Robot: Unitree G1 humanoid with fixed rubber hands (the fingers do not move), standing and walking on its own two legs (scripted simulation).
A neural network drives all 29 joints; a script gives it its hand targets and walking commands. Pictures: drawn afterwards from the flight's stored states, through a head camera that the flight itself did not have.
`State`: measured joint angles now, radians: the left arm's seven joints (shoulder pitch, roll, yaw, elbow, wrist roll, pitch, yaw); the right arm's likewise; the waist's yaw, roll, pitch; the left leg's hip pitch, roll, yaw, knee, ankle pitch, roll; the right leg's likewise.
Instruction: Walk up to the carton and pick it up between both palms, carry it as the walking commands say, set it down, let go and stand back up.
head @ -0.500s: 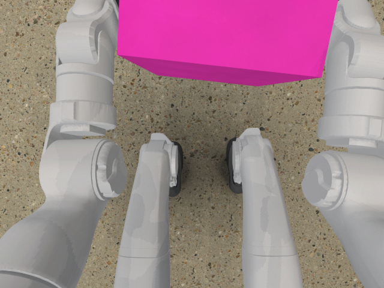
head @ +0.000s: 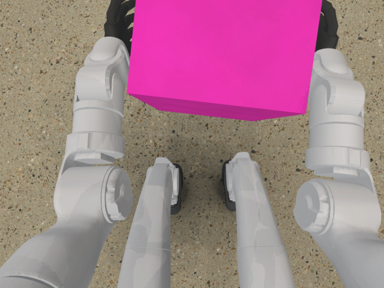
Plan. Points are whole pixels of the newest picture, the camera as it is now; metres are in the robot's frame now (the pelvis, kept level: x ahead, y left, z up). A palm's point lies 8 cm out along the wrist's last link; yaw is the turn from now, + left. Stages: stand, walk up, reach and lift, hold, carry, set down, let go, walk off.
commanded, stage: reach and lift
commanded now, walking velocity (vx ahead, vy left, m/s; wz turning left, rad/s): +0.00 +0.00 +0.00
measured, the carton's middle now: (216, 53) +0.51 -0.04 -0.10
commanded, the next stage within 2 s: none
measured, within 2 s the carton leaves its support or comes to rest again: neither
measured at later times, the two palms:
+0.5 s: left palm (82, 19) +0.49 +0.14 +0.07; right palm (361, 34) +0.46 -0.19 +0.07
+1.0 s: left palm (65, 7) +0.46 +0.12 +0.14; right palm out of the picture +0.42 -0.21 +0.14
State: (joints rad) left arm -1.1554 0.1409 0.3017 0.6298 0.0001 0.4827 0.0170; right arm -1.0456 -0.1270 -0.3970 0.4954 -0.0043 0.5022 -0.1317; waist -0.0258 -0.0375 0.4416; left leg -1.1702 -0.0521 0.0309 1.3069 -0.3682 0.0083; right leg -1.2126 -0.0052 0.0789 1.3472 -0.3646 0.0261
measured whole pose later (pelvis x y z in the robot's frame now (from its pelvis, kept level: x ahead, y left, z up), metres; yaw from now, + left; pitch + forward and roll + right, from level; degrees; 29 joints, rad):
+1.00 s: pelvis +0.12 -0.01 +0.13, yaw -3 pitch +7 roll +3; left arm -0.41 -0.05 0.27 0.55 0.18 0.51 -0.10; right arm -0.32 0.08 -0.33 0.40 -0.17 0.56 -0.04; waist -0.03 -0.05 -0.10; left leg -0.44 -0.04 0.03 0.60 -0.28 0.01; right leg -0.52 -0.01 0.09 0.71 -0.30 0.01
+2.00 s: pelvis +0.10 +0.00 +0.14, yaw -3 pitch -2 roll +2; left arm -0.41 -0.05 0.27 0.43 0.18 0.69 -0.08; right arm -0.40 0.06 -0.32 0.37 -0.17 0.73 -0.02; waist -0.03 -0.04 -0.03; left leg -0.25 -0.04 0.02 0.51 -0.22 0.01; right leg -0.33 -0.01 0.09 0.61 -0.24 0.01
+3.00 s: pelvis +0.11 +0.00 +0.14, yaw -3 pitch -2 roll +2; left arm -0.30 -0.09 0.23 0.28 0.18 0.73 -0.08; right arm -0.24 0.07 -0.26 0.21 -0.17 0.74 0.01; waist -0.03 -0.03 -0.06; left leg -0.22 -0.04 0.02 0.47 -0.21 0.01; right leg -0.30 -0.01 0.09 0.57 -0.23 0.01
